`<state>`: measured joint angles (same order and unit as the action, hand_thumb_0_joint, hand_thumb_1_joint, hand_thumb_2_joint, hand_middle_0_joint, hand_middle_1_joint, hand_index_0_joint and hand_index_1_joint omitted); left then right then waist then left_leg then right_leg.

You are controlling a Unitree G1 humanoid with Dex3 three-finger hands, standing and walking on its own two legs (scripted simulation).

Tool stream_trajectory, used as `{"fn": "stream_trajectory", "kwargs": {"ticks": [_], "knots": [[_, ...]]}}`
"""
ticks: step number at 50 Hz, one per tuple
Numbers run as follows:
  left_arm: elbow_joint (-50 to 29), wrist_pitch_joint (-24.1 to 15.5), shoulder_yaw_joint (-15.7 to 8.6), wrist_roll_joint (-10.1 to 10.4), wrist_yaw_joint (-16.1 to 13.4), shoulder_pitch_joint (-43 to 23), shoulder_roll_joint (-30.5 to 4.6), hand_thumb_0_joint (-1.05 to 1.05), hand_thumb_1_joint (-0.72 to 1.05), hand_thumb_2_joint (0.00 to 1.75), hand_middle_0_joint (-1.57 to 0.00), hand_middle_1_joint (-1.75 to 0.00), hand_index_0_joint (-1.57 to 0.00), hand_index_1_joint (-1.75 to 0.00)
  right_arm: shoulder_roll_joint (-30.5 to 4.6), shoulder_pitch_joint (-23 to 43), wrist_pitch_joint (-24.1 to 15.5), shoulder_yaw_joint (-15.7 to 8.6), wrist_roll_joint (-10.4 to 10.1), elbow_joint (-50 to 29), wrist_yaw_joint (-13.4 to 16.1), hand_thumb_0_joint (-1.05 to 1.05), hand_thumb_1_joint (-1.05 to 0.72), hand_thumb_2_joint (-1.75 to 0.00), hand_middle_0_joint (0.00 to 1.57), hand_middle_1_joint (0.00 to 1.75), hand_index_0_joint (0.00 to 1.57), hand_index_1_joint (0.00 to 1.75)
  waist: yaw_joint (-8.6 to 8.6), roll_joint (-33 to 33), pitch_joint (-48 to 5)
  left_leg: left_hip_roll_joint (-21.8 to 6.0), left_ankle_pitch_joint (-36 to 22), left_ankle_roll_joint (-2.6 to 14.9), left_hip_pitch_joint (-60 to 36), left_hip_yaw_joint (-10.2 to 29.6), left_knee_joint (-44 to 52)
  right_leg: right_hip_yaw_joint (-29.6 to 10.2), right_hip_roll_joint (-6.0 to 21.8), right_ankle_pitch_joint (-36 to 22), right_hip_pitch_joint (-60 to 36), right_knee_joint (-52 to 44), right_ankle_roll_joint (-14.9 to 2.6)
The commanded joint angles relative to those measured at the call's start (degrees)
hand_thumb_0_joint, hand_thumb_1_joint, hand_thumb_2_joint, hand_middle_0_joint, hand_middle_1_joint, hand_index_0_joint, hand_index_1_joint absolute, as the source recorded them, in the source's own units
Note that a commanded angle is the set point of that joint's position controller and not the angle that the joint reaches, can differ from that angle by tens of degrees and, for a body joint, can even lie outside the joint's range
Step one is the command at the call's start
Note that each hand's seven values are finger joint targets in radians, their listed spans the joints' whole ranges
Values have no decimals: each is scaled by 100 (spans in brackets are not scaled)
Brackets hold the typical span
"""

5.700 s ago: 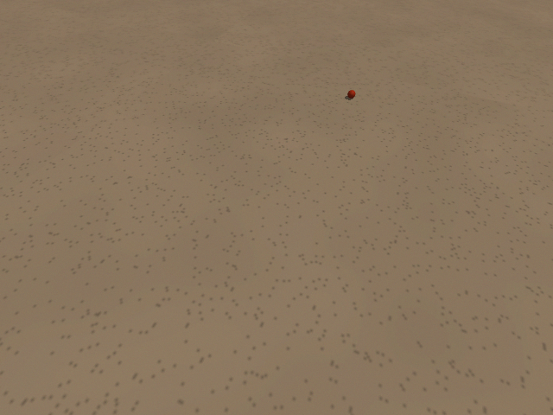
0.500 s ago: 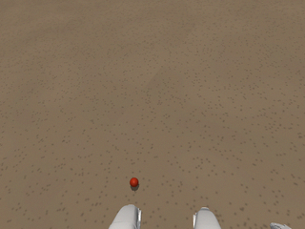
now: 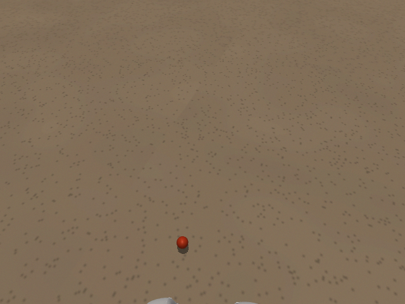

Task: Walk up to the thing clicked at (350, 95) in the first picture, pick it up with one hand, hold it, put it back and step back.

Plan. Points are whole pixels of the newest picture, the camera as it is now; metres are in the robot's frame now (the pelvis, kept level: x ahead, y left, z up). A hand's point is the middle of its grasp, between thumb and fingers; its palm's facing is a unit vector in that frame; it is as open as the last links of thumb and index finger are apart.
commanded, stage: walk up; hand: left
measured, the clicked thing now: (182, 242) +0.46 +0.10 -0.72
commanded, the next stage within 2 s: none
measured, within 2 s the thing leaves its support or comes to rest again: neither
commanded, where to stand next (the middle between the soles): +0.09 -0.03 m, yaw +0 degrees
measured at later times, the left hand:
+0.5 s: hand out of the picture +0.12 +0.25 -0.13, palm faces -0.12 -0.91 -0.40, open 7.4 cm
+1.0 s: hand (97, 292) +0.17 +0.23 -0.12, palm faces -0.04 -0.95 -0.30, open 7.4 cm
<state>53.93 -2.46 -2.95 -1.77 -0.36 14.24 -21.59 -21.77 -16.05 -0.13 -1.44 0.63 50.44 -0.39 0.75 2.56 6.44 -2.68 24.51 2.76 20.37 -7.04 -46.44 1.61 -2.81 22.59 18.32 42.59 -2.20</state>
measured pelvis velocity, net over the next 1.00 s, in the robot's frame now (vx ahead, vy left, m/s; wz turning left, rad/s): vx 0.05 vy -0.01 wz -0.05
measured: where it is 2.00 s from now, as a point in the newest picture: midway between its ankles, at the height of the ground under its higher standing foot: outside the picture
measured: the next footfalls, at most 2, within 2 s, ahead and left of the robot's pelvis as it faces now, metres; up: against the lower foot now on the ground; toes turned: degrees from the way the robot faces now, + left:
right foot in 0.48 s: +0.09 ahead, -0.15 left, +0.00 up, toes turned -7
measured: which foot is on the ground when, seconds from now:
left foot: down 0.00-1.00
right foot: down 0.00-0.10, up 0.12-0.46, down 0.48-1.00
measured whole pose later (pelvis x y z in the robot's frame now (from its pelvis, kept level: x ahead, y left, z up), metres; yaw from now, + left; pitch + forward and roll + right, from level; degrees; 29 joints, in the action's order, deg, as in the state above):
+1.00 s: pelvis +0.05 -0.01 +0.03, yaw -3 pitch -1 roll +0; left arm 65.5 0.0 -1.6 -0.2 1.0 1.3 -19.7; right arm -20.2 -7.0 -2.1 -0.1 0.4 64.1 0.3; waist 0.4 -1.1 2.9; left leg -0.6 15.3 -0.4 7.5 -0.1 -24.3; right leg 3.9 2.8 11.6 11.0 24.2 1.1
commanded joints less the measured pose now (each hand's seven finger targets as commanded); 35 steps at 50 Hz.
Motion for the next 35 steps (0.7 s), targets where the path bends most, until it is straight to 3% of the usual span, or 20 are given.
{"fn": "stream_trajectory", "kwargs": {"ticks": [1, 3, 4, 5, 6, 7, 9, 12, 14, 16, 19, 21, 23, 24, 25, 26, 28, 33, 34, 35], "knots": [[-360, -147, -294, 170, -56, 95, -1625, 0, 90, 90, -20, -30, -20, -30, -1302, 430, -397, -414, 21, -389, 130, 0, -90, -90, 20, 30, 20, 30, -109, -216, -805, -89, -430, -184, 274, 691, 721, -2314, 1577, -1489, -833, -830, -1172], [-440, -121, -169, 145, -46, -172, -1467, 0, 90, 90, -20, -30, -20, -30, -1348, 259, -461, -446, 42, -289, 115, 0, -90, -90, 20, 30, 20, 30, 109, -135, -743, -447, -590, 98, -611, 1245, 1425, -1714, 1138, -1648, 197, -336, -759], [-522, -99, -110, 150, -34, -491, -1244, 0, 90, 90, -20, -30, -20, -30, -1588, -182, -505, -518, 52, -156, 136, 0, -90, -90, 20, 30, 20, 30, 334, 327, -730, -1157, -652, 312, -1374, 2306, 2340, -948, 465, -1407, 1057, 562, -335], [-454, -36, -93, 182, -66, -504, -1131, 0, 90, 90, -20, -30, -20, -30, -1733, -352, -520, -566, 34, -94, 155, 0, -90, -90, 20, 30, 20, 30, 353, 425, -457, -2031, -1297, 623, -1858, 3153, 2734, -540, 121, 398, 1799, 821, -63], [-379, 8, -112, 158, -111, -537, -1309, 0, 90, 90, -20, -30, -20, -30, -1696, -382, -506, -567, 16, -25, 171, 0, -90, -90, 20, 30, 20, 30, 357, 46, -228, -2171, -2087, 550, -1850, 3140, 2775, -862, 240, 735, 2005, 1132, -8], [-335, 48, -106, 158, -100, -467, -1290, 0, 90, 90, -20, -30, -20, -30, -1656, -336, -504, -573, -9, 4, 199, 0, -90, -90, 20, 30, 20, 30, 276, -37, -215, -1971, -2591, 282, -1951, 2743, 2803, -921, 261, 503, 1973, 1292, -20], [-171, 82, -115, 179, -72, -268, -1266, 0, 90, 90, -20, -30, -20, -30, -1524, 19, -503, -540, -19, 5, 259, 0, -90, -90, 20, 30, 20, 30, 102, 148, -318, -1666, -3164, 66, -1962, 1919, 2682, -850, 415, 91, 1724, 1300, 6], [-3, 115, -112, 183, -29, -259, -1102, 0, 90, 90, -20, -30, -20, -30, -1289, 335, -464, -434, -7, 17, 264, 0, -90, -90, 20, 30, 20, 30, 5, 367, -407, -1325, -3833, 54, -1592, 970, 2529, -608, 444, -346, 1068, 993, 47], [-4, 136, -87, 203, -21, -495, -996, 0, 90, 90, -20, -30, -20, -30, -1264, 325, -408, -414, 15, 83, 257, 0, -90, -90, 20, 30, 20, 30, 70, 495, -350, -1082, -3969, -109, -1479, 580, 2527, -458, 398, -638, 888, 615, 64], [63, 161, -72, 209, -31, -523, -986, 0, 90, 90, -20, -30, -20, -30, -1285, 553, -350, -404, 27, 55, 227, 0, -90, -90, 20, 30, 20, 30, 8, 624, -318, -1022, -3522, -132, -1152, 366, 2536, -280, 436, -798, 490, 283, 73], [120, 186, -85, 152, -36, -769, -1056, 0, 90, 90, -20, -30, -20, -30, -1338, 686, -240, -412, 42, 79, 172, 0, -90, -90, 20, 30, 20, 30, 81, 624, -322, -1082, -2414, 33, -837, 503, 2533, 25, 487, -579, 87, -139, 62], [178, 150, -82, 121, -42, -733, -1022, 0, 90, 90, -20, -30, -20, -30, -1393, 889, -183, -391, 20, 97, 143, 0, -90, -90, 20, 30, 20, 30, -33, 528, -439, -1154, -1946, 233, -737, 587, 2326, 181, 516, -649, -322, -703, 25], [297, 17, -131, 39, -56, -605, -1165, 0, 90, 90, -20, -30, -20, -30, -1120, 853, -160, -255, -26, 162, 99, 0, -90, -90, 20, 30, 20, 30, -208, -192, -693, -894, -1442, 118, -269, 399, 1698, -246, 565, -1280, -1277, -1543, -68], [364, -63, -231, 0, -94, -404, -1465, 0, 90, 90, -20, -30, -20, -30, -899, 725, -158, -174, -40, 171, 80, 0, -90, -90, 20, 30, 20, 30, -245, -992, -846, -592, -976, -65, 284, 268, 940, -1545, 1324, -1456, -1776, -1896, -272], [343, -88, -250, 41, -104, -506, -1806, 0, 90, 90, -20, -30, -20, -30, -840, 696, -107, -164, -62, 173, 79, 0, -90, -90, 20, 30, 20, 30, -245, -1409, -825, 39, 740, -207, 378, 343, 448, -2797, 2160, -561, -1244, -2424, -986], [290, -55, -268, 34, -100, -692, -1882, 0, 90, 90, -20, -30, -20, -30, -1134, 882, -58, -247, -40, 269, 86, 0, -90, -90, 20, 30, 20, 30, -285, -1214, -615, -11, 1242, -198, 128, 641, -5, -3069, 2389, 180, -658, -2579, -1308], [251, -37, -197, 44, -108, -961, -1634, 0, 90, 90, -20, -30, -20, -30, -1153, 729, -40, -251, -93, 480, 35, 0, -90, -90, 20, 30, 20, 30, -174, -1033, -531, 10, 930, -177, 203, 959, 20, -2393, 2067, 499, -621, -2661, -1075], [185, 89, -150, 54, 17, -1623, -1251, 0, 90, 90, -20, -30, -20, -30, -987, 176, -181, -236, 27, 980, 27, 0, -90, -90, 20, 30, 20, 30, 138, -1084, -800, 175, -749, -217, -1288, 629, 2030, -1039, 1466, 309, 140, -2202, -383], [216, 115, -114, 96, 42, -1609, -1064, 0, 90, 90, -20, -30, -20, -30, -1103, 242, -228, -263, 81, 993, 56, 0, -90, -90, 20, 30, 20, 30, 115, -800, -813, -43, -1136, -216, -1449, 978, 2369, -791, 1283, 20, 247, -1958, -166], [290, 132, -80, 150, 58, -1494, -900, 0, 90, 90, -20, -30, -20, -30, -1317, 625, -272, -286, 87, 886, 64, 0, -90, -90, 20, 30, 20, 30, -66, -356, -728, -473, -573, -109, -1087, 1659, 2719, -554, 978, 38, 161, -1862, 26]]}}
